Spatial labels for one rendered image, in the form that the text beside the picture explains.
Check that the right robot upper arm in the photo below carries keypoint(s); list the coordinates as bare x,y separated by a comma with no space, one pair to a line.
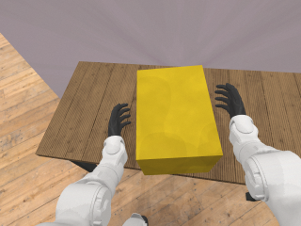
275,178

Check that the right robot hand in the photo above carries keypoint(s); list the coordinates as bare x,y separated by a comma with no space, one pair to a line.
235,105

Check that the carton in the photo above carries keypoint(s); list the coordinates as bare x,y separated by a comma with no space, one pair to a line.
176,131

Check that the left robot forearm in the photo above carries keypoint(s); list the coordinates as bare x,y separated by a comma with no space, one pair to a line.
110,170

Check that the table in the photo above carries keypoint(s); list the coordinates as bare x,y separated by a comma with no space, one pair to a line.
79,127

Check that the left robot hand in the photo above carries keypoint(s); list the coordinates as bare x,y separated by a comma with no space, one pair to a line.
115,126

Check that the left robot shin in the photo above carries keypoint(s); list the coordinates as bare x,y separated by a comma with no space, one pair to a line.
135,215

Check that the left robot upper arm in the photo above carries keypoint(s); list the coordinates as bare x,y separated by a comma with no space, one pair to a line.
82,205

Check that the right robot forearm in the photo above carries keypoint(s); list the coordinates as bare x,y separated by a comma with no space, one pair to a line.
245,141

